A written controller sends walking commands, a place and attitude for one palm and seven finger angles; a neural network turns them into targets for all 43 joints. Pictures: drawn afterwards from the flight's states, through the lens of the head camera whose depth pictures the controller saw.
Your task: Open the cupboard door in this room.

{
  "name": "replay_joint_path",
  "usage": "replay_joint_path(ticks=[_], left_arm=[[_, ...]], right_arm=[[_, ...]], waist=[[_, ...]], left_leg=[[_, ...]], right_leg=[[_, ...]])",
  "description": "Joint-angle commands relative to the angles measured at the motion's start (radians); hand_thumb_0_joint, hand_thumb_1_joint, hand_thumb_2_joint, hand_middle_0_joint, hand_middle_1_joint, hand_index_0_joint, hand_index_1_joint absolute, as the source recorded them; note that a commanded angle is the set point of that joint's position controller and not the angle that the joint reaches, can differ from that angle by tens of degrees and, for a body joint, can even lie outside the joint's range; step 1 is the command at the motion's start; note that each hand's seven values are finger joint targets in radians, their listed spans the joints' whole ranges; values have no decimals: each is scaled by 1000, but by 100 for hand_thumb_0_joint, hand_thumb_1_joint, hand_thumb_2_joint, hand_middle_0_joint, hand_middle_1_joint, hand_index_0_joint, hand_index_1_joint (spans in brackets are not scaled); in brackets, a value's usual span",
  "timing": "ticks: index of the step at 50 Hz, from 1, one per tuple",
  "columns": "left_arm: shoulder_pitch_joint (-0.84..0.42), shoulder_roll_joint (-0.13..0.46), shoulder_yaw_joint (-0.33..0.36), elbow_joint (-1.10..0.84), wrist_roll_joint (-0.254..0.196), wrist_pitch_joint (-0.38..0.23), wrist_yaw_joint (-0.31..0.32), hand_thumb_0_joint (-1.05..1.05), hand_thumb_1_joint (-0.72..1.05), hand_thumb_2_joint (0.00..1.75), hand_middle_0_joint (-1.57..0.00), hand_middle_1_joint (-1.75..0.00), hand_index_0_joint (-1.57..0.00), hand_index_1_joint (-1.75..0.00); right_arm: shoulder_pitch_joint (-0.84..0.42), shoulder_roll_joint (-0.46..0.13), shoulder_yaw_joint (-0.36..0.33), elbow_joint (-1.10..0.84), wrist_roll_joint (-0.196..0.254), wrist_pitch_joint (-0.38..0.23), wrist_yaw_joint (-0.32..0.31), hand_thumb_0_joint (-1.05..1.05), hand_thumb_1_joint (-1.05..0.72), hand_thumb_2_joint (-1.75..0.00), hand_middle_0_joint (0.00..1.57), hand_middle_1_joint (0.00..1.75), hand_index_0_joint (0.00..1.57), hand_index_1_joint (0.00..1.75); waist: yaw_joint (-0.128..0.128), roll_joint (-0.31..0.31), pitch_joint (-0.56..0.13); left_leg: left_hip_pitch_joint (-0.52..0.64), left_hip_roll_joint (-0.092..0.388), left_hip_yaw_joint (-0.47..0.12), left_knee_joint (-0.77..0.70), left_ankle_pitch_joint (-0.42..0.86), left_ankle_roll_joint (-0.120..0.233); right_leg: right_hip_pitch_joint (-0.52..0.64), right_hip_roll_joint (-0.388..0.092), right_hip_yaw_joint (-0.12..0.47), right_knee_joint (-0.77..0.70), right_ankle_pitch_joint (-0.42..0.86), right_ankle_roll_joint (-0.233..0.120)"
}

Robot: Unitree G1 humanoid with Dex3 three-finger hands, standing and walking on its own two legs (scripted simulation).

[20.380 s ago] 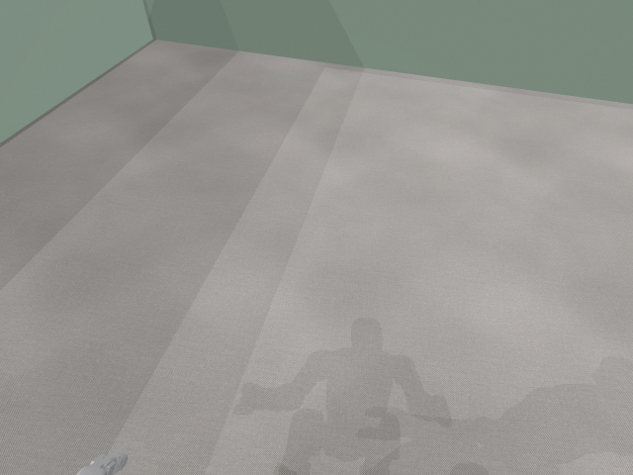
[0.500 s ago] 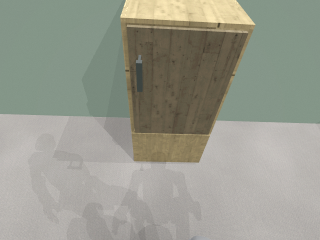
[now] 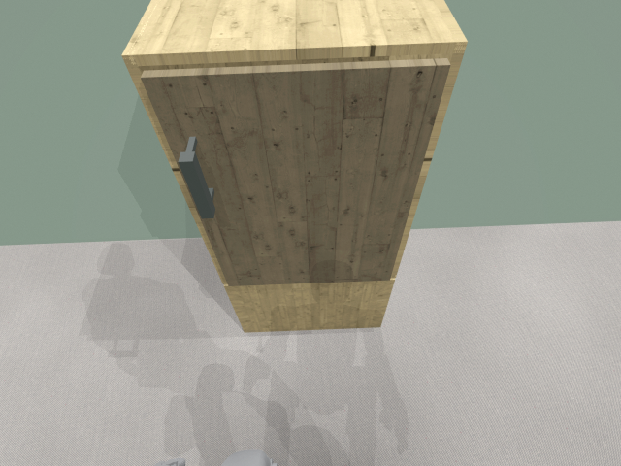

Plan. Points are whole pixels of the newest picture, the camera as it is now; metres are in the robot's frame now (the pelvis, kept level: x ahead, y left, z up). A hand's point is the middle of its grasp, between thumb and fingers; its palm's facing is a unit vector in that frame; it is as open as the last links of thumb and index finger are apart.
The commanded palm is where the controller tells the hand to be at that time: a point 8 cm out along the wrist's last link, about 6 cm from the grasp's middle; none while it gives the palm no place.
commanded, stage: come to a stop and stand still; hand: left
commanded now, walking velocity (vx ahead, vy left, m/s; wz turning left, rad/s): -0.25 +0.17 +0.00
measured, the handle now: (200, 178) +0.54 +0.21 +0.02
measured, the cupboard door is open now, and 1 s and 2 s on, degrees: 0 0 0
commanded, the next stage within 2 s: look again from close up in 1.46 s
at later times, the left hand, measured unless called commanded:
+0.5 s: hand out of the picture +0.01 +0.24 -0.17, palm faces +0.06 -0.98 -0.20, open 7.3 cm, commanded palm none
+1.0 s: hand out of the picture -0.01 +0.17 -0.17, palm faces +0.05 -0.98 -0.19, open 7.3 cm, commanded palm none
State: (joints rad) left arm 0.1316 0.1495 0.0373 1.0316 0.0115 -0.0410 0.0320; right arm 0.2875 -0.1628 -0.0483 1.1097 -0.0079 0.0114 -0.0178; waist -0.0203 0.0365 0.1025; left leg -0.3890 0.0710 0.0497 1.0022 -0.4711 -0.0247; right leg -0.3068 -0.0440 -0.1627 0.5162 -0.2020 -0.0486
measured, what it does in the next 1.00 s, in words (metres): steps on the spot: left foot, then right foot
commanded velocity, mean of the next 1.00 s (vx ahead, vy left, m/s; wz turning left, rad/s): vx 0.00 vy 0.02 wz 0.00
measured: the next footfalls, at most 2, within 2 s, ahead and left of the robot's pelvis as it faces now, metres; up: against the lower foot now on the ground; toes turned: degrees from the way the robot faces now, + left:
left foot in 0.26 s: +0.05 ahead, +0.14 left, +0.00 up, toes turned +3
right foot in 0.70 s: -0.03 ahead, -0.12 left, +0.00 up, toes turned -2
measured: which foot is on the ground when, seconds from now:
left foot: up 0.00-0.24, down 0.26-1.00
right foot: down 0.00-0.26, up 0.28-0.68, down 0.70-1.00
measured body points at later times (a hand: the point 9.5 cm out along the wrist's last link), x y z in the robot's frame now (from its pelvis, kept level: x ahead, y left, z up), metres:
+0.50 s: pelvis -0.01 +0.04 +0.01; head +0.02 +0.07 +0.46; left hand +0.01 +0.29 -0.16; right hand +0.09 -0.18 -0.13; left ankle +0.02 +0.14 -0.73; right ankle -0.07 -0.10 -0.68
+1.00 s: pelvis -0.01 +0.01 +0.00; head +0.00 +0.00 +0.45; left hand -0.01 +0.23 -0.16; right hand -0.05 -0.22 -0.16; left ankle +0.01 +0.14 -0.73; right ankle -0.07 -0.11 -0.73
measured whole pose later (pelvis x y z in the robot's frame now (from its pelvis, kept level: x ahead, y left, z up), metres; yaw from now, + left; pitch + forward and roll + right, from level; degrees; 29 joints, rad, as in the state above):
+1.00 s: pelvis -0.01 +0.01 +0.00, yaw +0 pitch -1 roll +0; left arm 0.28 0.13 0.02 1.11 0.01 0.01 0.03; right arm 0.34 -0.18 -0.03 1.15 -0.02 0.03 -0.01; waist -0.01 0.01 0.05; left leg -0.24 0.04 0.04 0.50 -0.23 -0.02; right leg -0.08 -0.03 -0.04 0.46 -0.35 0.00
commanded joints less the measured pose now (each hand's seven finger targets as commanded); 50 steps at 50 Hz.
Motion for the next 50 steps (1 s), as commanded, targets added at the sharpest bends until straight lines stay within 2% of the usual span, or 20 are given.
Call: replay_joint_path(ticks=[1,7,9,11,12,13,14,15,16,18,21,27,31,33,35,36,38,42,47,50], left_arm=[[69,169,32,-30,14,17,14,0,90,90,-20,-30,-20,-30],[62,207,53,-51,19,40,17,0,90,90,-20,-30,-20,-30],[56,217,54,-57,19,44,15,0,90,90,-20,-30,-20,-30],[42,211,53,-55,13,53,13,0,90,90,-20,-30,-20,-30],[68,171,44,-63,6,59,11,0,90,90,-20,-30,-20,-30],[99,115,28,-73,-2,66,7,0,90,90,-20,-30,-20,-30],[91,118,26,-69,0,74,12,0,90,90,-20,-30,-20,-30],[88,127,30,-57,1,82,12,0,90,90,-20,-30,-20,-30],[101,133,31,-47,4,87,6,0,90,90,-20,-30,-20,-30],[130,133,33,-18,7,83,-3,0,90,90,-20,-30,-20,-30],[143,125,23,-2,6,70,-13,0,90,90,-20,-30,-20,-30],[78,97,8,-13,2,67,-18,0,90,90,-20,-30,-20,-30],[148,80,0,28,-1,57,-17,0,90,90,-20,-30,-20,-30],[221,95,-1,62,1,42,-11,0,90,90,-20,-30,-20,-30],[186,171,1,60,3,28,-4,0,90,90,-20,-30,-20,-30],[150,193,2,43,2,30,-5,0,90,90,-20,-30,-20,-30],[140,177,4,42,0,19,-4,0,90,90,-20,-30,-20,-30],[172,150,2,46,-5,16,2,0,90,90,-20,-30,-20,-30],[172,151,14,41,-1,29,12,0,90,90,-20,-30,-20,-30],[172,142,17,43,-2,37,15,0,90,90,-20,-30,-20,-30]], right_arm=[[80,-18,-5,-38,7,22,-4,0,-90,-90,20,30,20,30],[-34,-66,-22,-110,1,32,4,0,-90,-90,20,30,20,30],[-36,-69,-21,-119,1,26,5,0,-90,-90,20,30,20,30],[6,-75,-21,-108,0,12,6,0,-90,-90,20,30,20,30],[17,-121,-25,-112,-6,-1,6,0,-90,-90,20,30,20,30],[-16,-195,-36,-139,-15,-8,2,0,-90,-90,20,30,20,30],[-62,-213,-36,-158,-17,1,-4,0,-90,-90,20,30,20,30],[-115,-186,-28,-167,-18,-4,-13,0,-90,-90,20,30,20,30],[-154,-170,-21,-175,-16,-8,-20,0,-90,-90,20,30,20,30],[-178,-149,-10,-174,-17,-11,-23,0,-90,-90,20,30,20,30],[-125,-151,-11,-149,-10,-20,-25,0,-90,-90,20,30,20,30],[-15,-169,-33,-90,-17,-16,-26,0,-90,-90,20,30,20,30],[-31,-160,-32,-73,-14,-16,-17,0,-90,-90,20,30,20,30],[-40,-123,-22,-67,-4,-16,-11,0,-90,-90,20,30,20,30],[-58,-44,4,-78,2,-13,-1,0,-90,-90,20,30,20,30],[-56,-48,6,-78,-4,-11,7,0,-90,-90,20,30,20,30],[-43,-59,7,-57,-17,-9,7,0,-90,-90,20,30,20,30],[37,-66,12,-18,-13,-16,4,0,-90,-90,20,30,20,30],[42,-74,6,-19,-7,-3,-2,0,-90,-90,20,30,20,30],[64,-79,5,-12,-3,-6,-7,0,-90,-90,20,30,20,30]], waist=[[26,-154,-147],[38,-186,-135],[27,-193,-154],[-1,-172,-175],[-2,-16,-198],[11,235,-171],[8,221,-145],[19,178,-136],[41,174,-102],[51,116,-77],[31,63,-133],[-33,106,-150],[0,123,-140],[31,48,-151],[23,-158,-64],[18,-133,-24],[29,-222,41],[29,-163,43],[32,-139,41],[24,-86,-10]], left_leg=[[54,-14,-18,-114,35,-17],[30,-25,-44,-165,30,-20],[84,-32,-30,-284,90,-19],[230,-27,-14,-527,296,-13],[312,62,-93,-613,468,11],[290,264,-318,-687,751,91],[177,314,-321,-714,791,177],[117,285,-274,-739,652,198],[101,253,-267,-745,589,196],[126,209,-214,-735,506,178],[276,196,-195,-725,540,172],[385,230,-241,-711,585,189],[284,167,-209,-704,443,146],[179,94,-135,-655,289,74],[77,-19,-29,-569,140,4],[118,-22,-17,-557,143,1],[116,-18,-14,-528,210,-1],[117,-16,-6,-531,283,0],[132,-4,-11,-499,308,-3],[198,4,-27,-527,457,9]], right_leg=[[94,-288,184,-143,632,-138],[103,-323,229,-123,584,-153],[104,-300,222,-94,523,-130],[57,-247,183,-7,364,-64],[-9,-163,125,93,160,-5],[-116,-34,51,218,-239,68],[-73,-2,132,368,-400,72],[-45,-10,183,445,-370,70],[-71,-10,202,484,-331,69],[-102,1,216,514,-257,77],[-130,-3,194,439,-220,96],[-89,-12,160,234,-305,95],[67,7,117,-2,-185,76],[234,-23,134,-213,-23,63],[163,-200,332,-329,-188,-15],[68,-241,341,-366,-281,-37],[23,-207,351,-364,-230,-46],[103,-197,295,-284,7,-46],[99,-213,269,-223,136,-44],[102,-161,213,-127,202,-11]])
